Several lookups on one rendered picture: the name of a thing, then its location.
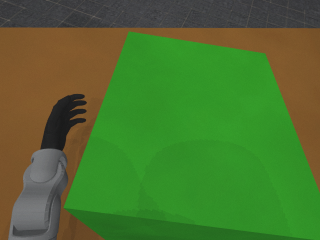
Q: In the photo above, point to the carton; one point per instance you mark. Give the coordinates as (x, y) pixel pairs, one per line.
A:
(194, 141)

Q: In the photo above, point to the left robot hand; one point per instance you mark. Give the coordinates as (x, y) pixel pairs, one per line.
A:
(59, 123)

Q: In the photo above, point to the pedestal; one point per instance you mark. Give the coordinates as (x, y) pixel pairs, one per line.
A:
(41, 65)

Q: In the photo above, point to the left robot forearm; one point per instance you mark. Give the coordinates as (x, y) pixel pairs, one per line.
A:
(36, 212)

